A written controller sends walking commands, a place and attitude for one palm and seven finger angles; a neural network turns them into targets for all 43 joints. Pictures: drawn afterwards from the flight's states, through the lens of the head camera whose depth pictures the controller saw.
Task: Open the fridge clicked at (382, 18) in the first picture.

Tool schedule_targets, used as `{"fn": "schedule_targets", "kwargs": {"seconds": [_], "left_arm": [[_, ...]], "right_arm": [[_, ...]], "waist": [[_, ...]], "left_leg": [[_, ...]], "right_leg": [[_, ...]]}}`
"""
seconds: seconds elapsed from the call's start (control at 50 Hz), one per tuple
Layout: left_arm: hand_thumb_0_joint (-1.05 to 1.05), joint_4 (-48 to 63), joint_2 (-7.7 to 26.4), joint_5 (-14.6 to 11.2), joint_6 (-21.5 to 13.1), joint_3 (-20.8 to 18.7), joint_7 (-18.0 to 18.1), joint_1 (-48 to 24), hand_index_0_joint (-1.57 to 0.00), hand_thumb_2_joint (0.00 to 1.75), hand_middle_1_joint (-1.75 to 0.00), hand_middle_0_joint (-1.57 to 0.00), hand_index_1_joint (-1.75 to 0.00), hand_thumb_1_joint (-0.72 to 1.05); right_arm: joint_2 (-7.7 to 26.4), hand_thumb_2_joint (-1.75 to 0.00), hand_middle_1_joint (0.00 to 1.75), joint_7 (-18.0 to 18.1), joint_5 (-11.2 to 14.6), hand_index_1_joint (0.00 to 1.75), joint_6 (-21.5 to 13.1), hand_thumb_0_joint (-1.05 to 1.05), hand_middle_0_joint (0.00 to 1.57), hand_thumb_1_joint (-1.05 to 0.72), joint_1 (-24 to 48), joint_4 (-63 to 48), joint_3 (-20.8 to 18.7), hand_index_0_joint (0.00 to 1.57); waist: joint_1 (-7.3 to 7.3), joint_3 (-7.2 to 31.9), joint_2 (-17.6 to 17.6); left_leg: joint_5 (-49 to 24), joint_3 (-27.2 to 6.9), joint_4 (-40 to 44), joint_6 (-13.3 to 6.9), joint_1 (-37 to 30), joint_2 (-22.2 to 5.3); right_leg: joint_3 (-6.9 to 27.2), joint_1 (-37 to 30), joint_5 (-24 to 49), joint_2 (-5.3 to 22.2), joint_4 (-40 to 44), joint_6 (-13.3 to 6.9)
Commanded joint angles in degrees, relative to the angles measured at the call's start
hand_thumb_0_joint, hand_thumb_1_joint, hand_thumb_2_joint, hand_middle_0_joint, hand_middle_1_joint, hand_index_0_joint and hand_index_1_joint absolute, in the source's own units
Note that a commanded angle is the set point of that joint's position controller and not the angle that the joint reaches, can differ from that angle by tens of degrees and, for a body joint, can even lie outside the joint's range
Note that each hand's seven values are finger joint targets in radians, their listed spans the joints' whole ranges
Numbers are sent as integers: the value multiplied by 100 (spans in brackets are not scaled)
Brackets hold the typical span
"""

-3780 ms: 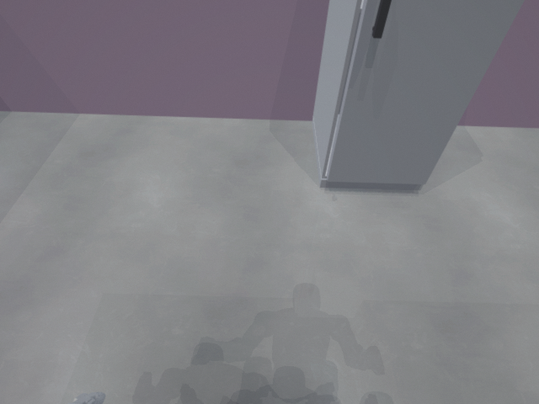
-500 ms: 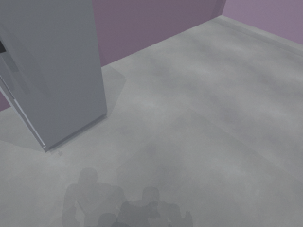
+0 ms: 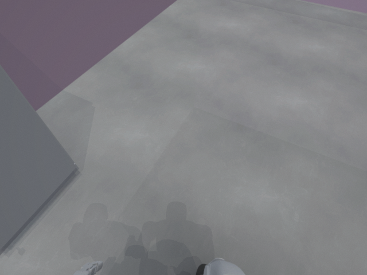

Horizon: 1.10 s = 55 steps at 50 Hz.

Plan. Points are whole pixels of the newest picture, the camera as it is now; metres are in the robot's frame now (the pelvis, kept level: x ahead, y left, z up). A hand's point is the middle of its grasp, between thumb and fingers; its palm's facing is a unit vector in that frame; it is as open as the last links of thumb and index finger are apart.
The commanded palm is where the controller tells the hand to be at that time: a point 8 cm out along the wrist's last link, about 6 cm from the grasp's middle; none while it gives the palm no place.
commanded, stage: turn to face it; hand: left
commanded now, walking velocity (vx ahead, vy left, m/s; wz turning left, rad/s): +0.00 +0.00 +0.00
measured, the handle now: out of the picture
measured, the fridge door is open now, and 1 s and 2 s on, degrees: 0 0 0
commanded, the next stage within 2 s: take the last steps up to it in 1.88 s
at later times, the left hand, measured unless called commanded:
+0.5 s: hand (100, 262) +0.17 +0.22 -0.17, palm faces +0.21 -0.96 -0.18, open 7.3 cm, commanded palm none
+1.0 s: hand (106, 261) +0.17 +0.19 -0.12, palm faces +0.46 -0.84 -0.29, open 7.4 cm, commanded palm none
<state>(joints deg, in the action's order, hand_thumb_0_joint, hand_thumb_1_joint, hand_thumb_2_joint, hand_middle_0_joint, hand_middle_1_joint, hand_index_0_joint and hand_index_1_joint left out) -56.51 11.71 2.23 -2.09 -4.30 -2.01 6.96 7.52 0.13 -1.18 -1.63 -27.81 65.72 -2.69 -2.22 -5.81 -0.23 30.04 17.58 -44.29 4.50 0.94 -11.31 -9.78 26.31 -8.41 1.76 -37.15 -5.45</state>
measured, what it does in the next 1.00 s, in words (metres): walks ahead, turning left: left foot, then right foot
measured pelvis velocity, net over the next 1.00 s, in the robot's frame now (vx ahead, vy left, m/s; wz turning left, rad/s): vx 0.17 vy -0.04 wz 0.49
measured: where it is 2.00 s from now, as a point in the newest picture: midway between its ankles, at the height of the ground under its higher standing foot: outside the picture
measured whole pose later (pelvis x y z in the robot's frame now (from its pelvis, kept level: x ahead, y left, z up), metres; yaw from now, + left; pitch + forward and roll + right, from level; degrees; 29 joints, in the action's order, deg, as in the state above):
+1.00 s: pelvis +0.17 -0.04 +0.02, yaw +28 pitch +0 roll +1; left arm -49.9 10.7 1.5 1.3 -2.5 1.4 11.4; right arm 15.5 -1.5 -1.8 4.9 -11.2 52.9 -6.4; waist -1.4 -2.8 2.9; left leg 22.9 -1.8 -59.0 2.1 31.5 1.9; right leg -5.7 13.6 -18.0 4.2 -32.2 0.4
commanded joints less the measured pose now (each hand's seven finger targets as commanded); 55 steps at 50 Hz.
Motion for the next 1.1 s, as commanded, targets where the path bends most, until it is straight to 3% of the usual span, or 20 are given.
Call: {"fn": "schedule_targets", "kwargs": {"seconds": [0.0,0.04,0.1,0.24,0.34,0.38,0.4,0.42,0.44,0.46,0.52,0.56,0.74,0.82,0.84,0.86,0.88,0.9,0.96,1.08], "left_arm": [[0,-132,1355,-195,-46,-334,236,1754,-20,90,-30,-20,-30,90],[0,-32,689,-161,-125,-71,307,956,-20,90,-30,-20,-30,90],[0,-67,414,-105,-217,83,348,555,-20,90,-30,-20,-30,90],[0,33,393,-131,-64,95,352,532,-20,90,-30,-20,-30,90],[0,113,733,-98,59,-56,406,753,-20,90,-30,-20,-30,90],[0,185,840,-131,98,-93,395,734,-20,90,-30,-20,-30,90],[0,248,806,-155,128,-93,376,707,-20,90,-30,-20,-30,90],[0,448,553,-229,157,-95,355,820,-20,90,-30,-20,-30,90],[0,714,447,-187,168,4,371,586,-20,90,-30,-20,-30,90],[0,732,498,-157,238,-24,407,322,-20,90,-30,-20,-30,90],[0,631,481,-126,268,-112,300,302,-20,90,-30,-20,-30,90],[0,565,461,-132,327,-118,285,544,-20,90,-30,-20,-30,90],[0,868,451,-156,349,-106,319,315,-20,90,-30,-20,-30,90],[0,851,545,-195,285,-105,345,817,-20,90,-30,-20,-30,90],[0,805,681,-188,254,-138,365,1116,-20,90,-30,-20,-30,90],[0,832,1159,-91,212,-230,410,1293,-20,90,-30,-20,-30,90],[0,981,1591,-47,226,-251,418,1017,-20,90,-30,-20,-30,90],[0,1080,1463,-94,229,-254,452,732,-20,90,-30,-20,-30,90],[0,1172,936,-83,172,-64,407,32,-20,90,-30,-20,-30,90],[0,904,1155,-59,183,-94,392,814,-20,90,-30,-20,-30,90]], "right_arm": [[693,-90,30,111,112,30,-225,0,20,-90,886,-968,-161,20],[480,-90,30,104,-1,30,-95,0,20,-90,774,-719,-60,20],[179,-90,30,94,-1,30,123,0,20,-90,9,-382,19,20],[307,-90,30,-8,17,30,238,0,20,-90,1002,-780,9,20],[517,-90,30,-94,-14,30,231,0,20,-90,1627,-1173,-33,20],[683,-90,30,-91,-38,30,249,0,20,-90,1323,-1191,-88,20],[929,-90,30,-89,-56,30,234,0,20,-90,923,-1161,-160,20],[1495,-90,30,-60,-110,30,181,0,20,-90,556,-1215,-288,20],[1793,-90,30,-15,-37,30,205,0,20,-90,299,-1153,-317,20],[1748,-90,30,35,-13,30,188,0,20,-90,408,-1110,-332,20],[1404,-90,30,61,-34,30,157,0,20,-90,1441,-1488,-239,20],[1410,-90,30,48,-16,30,141,0,20,-90,1613,-1569,-252,20],[1625,-90,30,-18,-36,30,270,0,20,-90,1521,-1598,-457,20],[1626,-90,30,-46,-17,30,334,0,20,-90,1799,-1741,-512,20],[1545,-90,30,-62,20,30,349,0,20,-90,1916,-1824,-509,20],[1154,-90,30,-101,70,30,378,0,20,-90,1872,-1930,-469,20],[909,-90,30,-102,18,30,361,0,20,-90,1914,-2102,-408,20],[1274,-90,30,-104,-37,30,418,0,20,-90,2007,-2098,-481,20],[1125,-90,30,-194,-43,30,497,0,20,-90,1768,-1771,-443,20],[992,-90,30,-216,8,30,505,0,20,-90,2271,-1869,-308,20]], "waist": [[861,1472,-550],[375,653,-79],[-127,750,-322],[106,230,-793],[313,293,-526],[108,503,-425],[-81,770,167],[-196,1064,1642],[-276,1215,1927],[-277,1358,1360],[99,889,675],[163,991,755],[-6,993,883],[227,1088,1043],[405,1115,800],[494,1051,-515],[462,715,-1800],[402,696,-1367],[-26,105,-914],[380,430,-1004]], "left_leg": [[-182,-1500,-3978,-257,3502,352],[-826,-1638,-3229,-285,3026,25],[-1030,-1580,-2195,-208,2395,177],[-1485,-1262,-724,-123,2572,373],[-1306,-1042,292,-258,2399,504],[-1751,-939,867,-353,1735,668],[-2914,-1218,1369,-501,1009,564],[-5259,-3077,1846,-1248,132,-747],[-5911,-4105,2304,-1953,91,-1532],[-4717,-4101,2381,-1929,165,-1396],[-2837,-3255,2644,-1423,1124,-638],[-2606,-2896,2719,-1315,1258,-343],[-2323,-3477,2599,-1436,1138,-189],[-2682,-3612,2182,-1199,1643,155],[-2265,-3452,1850,-964,2158,367],[-1048,-2810,668,-518,3319,1025],[115,-1926,-783,-177,3940,1574],[69,-2190,-1724,-262,3573,1211],[-865,-1936,-2695,-144,3456,958],[-602,-1413,-1300,10,3085,934]], "right_leg": [[3580,-3280,1117,2282,1915,-1051],[2205,-1633,1598,1828,1986,-644],[929,-1031,2503,1432,1973,-334],[342,-1215,1937,1478,2056,-212],[241,-1929,2378,1789,1289,-122],[12,-1853,2491,1692,501,87],[-203,-1483,1962,1480,-388,339],[-447,-228,-301,725,-1787,835],[129,274,-3185,258,-3028,940],[734,572,-2954,320,-3420,888],[932,517,-1775,497,-3164,931],[876,256,-1502,448,-2764,970],[822,-141,-1696,136,-1121,1013],[712,-1267,-1112,-92,470,924],[779,-1968,-656,72,1339,867],[2024,-2659,-1389,1289,2316,461],[3223,-2182,-1263,2646,2644,-125],[2946,-1419,-1226,2732,2587,-292],[1390,-1001,-29,1739,2062,8],[720,-1981,1413,1818,1650,-79]]}}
